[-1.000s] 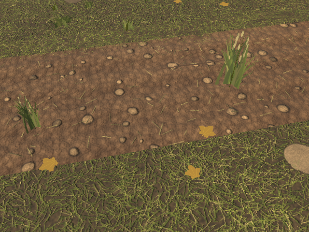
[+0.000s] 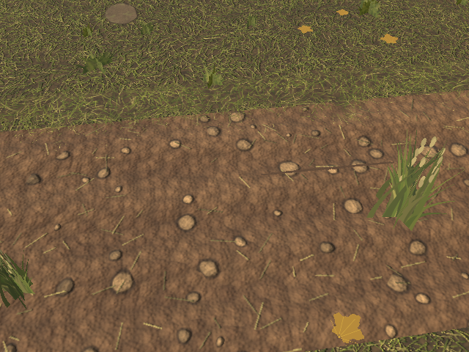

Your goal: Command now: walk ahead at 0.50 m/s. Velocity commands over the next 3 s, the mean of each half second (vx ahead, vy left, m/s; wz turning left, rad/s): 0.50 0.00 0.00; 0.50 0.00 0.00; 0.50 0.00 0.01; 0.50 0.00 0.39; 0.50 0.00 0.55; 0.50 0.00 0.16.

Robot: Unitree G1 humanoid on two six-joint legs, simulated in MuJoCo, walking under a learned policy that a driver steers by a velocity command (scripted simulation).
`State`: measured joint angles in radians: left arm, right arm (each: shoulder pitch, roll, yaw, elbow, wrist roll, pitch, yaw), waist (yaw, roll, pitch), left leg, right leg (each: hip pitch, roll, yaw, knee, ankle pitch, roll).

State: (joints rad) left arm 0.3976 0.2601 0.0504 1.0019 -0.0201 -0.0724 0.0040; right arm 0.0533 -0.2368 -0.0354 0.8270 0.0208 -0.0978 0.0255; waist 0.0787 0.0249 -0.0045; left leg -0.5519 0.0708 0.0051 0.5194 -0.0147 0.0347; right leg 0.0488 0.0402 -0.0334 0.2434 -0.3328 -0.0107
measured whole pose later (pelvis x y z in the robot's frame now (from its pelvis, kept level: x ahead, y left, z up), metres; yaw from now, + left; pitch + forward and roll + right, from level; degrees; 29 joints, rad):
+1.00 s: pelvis +0.55 -0.02 +0.01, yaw +0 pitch +2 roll -2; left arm 0.36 0.24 0.05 0.99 -0.01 -0.09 0.00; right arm 0.08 -0.25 -0.06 0.86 0.01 -0.07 0.00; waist 0.07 0.04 0.00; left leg -0.67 0.12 -0.03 0.64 0.07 0.01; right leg 0.00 0.06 -0.06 0.19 -0.22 -0.05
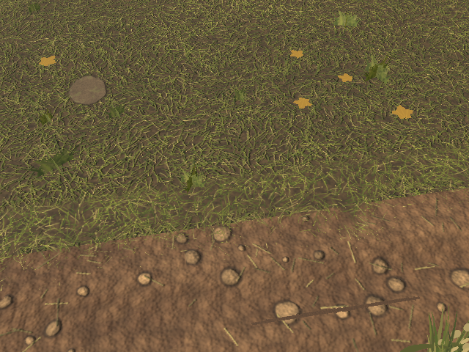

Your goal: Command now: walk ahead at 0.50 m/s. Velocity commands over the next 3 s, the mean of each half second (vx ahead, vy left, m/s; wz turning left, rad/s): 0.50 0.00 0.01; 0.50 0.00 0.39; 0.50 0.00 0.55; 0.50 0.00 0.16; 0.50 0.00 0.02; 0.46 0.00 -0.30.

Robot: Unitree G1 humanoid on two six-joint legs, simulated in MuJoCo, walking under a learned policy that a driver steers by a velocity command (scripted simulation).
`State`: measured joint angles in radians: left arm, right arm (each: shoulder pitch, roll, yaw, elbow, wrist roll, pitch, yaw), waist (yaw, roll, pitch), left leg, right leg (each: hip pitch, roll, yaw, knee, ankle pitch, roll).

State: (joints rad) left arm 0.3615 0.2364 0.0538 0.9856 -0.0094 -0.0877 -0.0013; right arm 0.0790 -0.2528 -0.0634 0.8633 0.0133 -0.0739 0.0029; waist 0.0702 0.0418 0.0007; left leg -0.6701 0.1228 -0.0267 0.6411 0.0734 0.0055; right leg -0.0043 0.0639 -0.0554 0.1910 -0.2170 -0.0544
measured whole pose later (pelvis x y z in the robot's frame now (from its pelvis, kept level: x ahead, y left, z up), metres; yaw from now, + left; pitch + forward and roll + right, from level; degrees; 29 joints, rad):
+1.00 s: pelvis +0.55 +0.01 +0.00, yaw +14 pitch +1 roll -2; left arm 0.28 0.25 0.08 0.97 0.02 -0.10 0.01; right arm 0.18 -0.29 -0.10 0.84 0.03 -0.03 -0.01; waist 0.05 0.04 0.01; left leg -0.70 0.12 -0.06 0.98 -0.12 0.03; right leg -0.08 0.01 -0.19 0.27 -0.20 -0.03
